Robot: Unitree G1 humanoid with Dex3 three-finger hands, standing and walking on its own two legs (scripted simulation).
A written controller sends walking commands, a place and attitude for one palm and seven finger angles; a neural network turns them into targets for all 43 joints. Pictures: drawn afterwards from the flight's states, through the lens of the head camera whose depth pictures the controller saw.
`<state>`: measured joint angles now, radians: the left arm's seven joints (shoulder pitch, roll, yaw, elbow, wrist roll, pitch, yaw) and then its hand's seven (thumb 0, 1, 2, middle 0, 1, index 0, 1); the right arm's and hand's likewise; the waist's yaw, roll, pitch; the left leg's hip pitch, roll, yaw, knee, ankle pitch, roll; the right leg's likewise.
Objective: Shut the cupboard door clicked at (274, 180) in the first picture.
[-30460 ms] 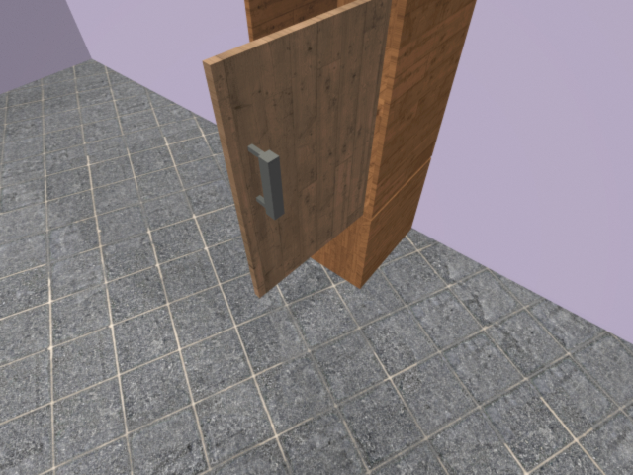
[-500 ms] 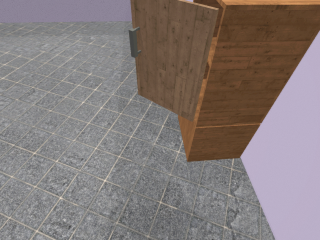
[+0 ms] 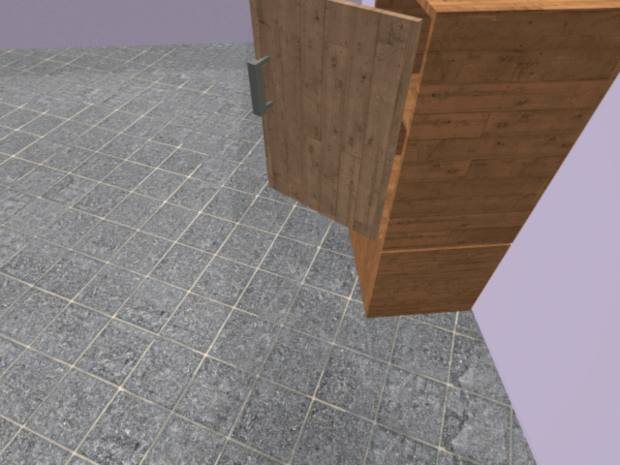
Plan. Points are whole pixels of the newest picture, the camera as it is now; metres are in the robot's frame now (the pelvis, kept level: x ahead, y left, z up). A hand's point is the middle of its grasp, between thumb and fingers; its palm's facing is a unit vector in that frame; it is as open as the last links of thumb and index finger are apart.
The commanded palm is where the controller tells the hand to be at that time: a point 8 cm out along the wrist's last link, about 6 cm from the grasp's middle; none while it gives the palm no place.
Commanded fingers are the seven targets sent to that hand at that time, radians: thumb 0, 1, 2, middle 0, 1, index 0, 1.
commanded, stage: walk to a spot facing it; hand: left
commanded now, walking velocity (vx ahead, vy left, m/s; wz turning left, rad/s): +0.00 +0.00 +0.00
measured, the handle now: (262, 85) +0.95 +0.17 +0.02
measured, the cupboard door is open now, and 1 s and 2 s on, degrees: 49 49 49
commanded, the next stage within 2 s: none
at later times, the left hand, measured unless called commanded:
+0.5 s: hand out of the picture +0.00 +0.22 -0.20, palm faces +0.22 -0.95 -0.23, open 7.4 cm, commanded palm none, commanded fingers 0.00 0.90 0.90 -0.20 -0.30 -0.20 -0.30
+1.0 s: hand out of the picture -0.05 +0.21 -0.17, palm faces +0.48 -0.82 -0.31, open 7.4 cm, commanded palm none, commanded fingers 0.00 0.90 0.90 -0.20 -0.30 -0.20 -0.30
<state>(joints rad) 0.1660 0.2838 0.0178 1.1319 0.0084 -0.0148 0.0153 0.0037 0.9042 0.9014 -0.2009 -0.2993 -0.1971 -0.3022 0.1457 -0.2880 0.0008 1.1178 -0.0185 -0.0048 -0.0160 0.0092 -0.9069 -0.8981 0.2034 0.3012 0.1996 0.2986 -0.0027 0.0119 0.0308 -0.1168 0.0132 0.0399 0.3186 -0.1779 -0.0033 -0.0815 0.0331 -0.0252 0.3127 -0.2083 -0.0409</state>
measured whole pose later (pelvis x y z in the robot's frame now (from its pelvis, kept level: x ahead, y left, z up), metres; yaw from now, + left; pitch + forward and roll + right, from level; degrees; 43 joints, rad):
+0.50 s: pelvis -0.01 +0.02 -0.02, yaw +12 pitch -3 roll +0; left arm 0.20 0.22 0.06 1.01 0.02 0.03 0.03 0.00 0.90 0.90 -0.20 -0.30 -0.20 -0.30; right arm 0.23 -0.18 -0.03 1.02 -0.02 0.06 0.01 0.01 -0.91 -0.90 0.20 0.30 0.20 0.30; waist -0.02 -0.04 0.12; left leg -0.32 0.05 0.06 0.69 -0.33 -0.03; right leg -0.16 -0.07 -0.21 0.61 -0.39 -0.01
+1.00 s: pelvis -0.02 -0.01 -0.01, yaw +30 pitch +1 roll +1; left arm 0.21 0.21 0.06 0.89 0.03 0.03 0.04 0.00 0.90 0.90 -0.20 -0.30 -0.20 -0.30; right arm 0.18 -0.26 -0.09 0.92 -0.03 0.08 0.02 0.01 -0.91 -0.90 0.20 0.30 0.20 0.30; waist -0.03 0.02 0.08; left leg -0.55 -0.02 -0.02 1.11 -0.42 -0.05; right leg -0.22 -0.08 -0.10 0.54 -0.33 0.00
